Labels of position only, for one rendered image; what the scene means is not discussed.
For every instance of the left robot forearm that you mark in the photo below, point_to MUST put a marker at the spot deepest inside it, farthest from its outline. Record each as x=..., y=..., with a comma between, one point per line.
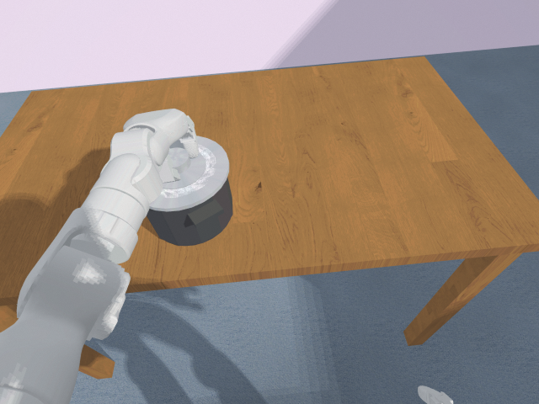
x=107, y=223

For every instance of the lid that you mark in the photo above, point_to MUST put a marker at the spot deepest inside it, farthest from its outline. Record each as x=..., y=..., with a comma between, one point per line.
x=204, y=177

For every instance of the pot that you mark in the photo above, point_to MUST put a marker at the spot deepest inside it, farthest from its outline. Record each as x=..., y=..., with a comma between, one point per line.
x=194, y=225

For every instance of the robot left upper arm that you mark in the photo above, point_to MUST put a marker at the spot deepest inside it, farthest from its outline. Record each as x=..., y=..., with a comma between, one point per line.
x=78, y=297

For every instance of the robot left hand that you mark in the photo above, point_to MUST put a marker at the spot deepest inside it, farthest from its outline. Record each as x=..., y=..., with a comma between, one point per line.
x=176, y=125

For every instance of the table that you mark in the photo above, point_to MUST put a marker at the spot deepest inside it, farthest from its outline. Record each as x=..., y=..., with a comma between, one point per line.
x=331, y=168

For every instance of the knob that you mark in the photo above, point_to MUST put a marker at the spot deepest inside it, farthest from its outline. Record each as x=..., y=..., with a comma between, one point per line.
x=180, y=159

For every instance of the robot right hand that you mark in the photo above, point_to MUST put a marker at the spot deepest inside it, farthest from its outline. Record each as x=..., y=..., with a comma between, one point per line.
x=431, y=396

